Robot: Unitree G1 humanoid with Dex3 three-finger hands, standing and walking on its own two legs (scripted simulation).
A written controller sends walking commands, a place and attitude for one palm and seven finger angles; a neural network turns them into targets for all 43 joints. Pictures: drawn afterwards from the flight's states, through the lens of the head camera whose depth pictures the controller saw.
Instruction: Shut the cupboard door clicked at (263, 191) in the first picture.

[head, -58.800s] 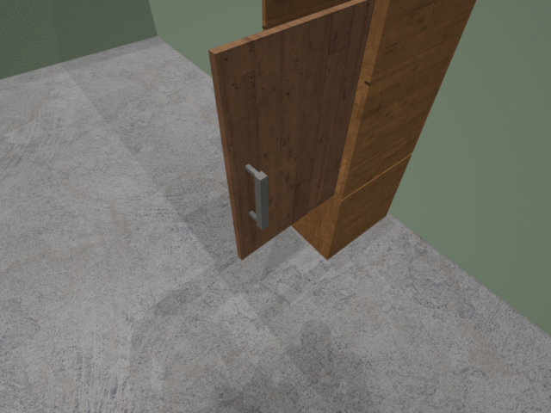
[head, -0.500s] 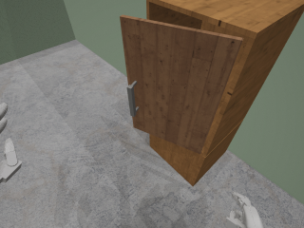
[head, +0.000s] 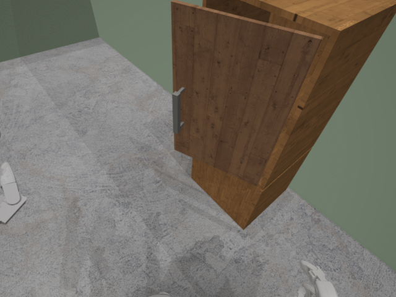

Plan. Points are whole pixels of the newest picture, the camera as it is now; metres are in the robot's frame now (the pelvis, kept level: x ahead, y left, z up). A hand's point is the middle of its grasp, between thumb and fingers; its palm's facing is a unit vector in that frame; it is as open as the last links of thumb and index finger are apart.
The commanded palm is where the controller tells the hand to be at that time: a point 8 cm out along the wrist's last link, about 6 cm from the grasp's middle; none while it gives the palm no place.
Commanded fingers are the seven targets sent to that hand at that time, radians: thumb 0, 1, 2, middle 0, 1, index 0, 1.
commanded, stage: step back with the hand held close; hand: left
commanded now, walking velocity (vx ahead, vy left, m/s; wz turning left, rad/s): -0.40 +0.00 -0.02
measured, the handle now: (179, 111) +0.72 +0.10 -0.08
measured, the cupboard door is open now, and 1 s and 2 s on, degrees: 21 21 21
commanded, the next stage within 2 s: stop stepping back and stand still in 0.62 s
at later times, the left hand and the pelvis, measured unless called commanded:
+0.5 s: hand out of the picture +0.15 +0.28 +0.19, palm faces +0.43 -0.80 -0.42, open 7.5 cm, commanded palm +0.09 +0.32 +0.19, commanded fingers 0.00 0.90 0.90 -0.20 -0.30 -0.20 -0.30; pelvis -0.05 +0.02 +0.00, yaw +1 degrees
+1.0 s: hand out of the picture +0.03 +0.35 +0.20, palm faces +0.44 -0.77 -0.46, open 7.5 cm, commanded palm -0.01 +0.38 +0.19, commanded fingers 0.00 0.90 0.90 -0.20 -0.30 -0.20 -0.30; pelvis -0.15 +0.08 -0.01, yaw +0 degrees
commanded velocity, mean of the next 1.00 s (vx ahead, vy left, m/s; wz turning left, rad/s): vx -0.23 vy -0.02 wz -0.03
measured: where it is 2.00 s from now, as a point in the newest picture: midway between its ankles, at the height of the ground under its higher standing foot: outside the picture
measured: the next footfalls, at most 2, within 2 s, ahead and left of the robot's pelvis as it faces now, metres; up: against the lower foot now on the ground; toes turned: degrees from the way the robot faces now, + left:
right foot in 0.14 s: -0.02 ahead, -0.13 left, +0.00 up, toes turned +5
right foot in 0.94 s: -0.12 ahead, -0.05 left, +0.00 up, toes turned -2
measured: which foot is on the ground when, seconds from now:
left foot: down 0.00-0.92, up 0.94-1.00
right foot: down 0.00-0.00, up 0.02-0.12, down 0.14-0.82, up 0.84-0.92, down 0.94-1.00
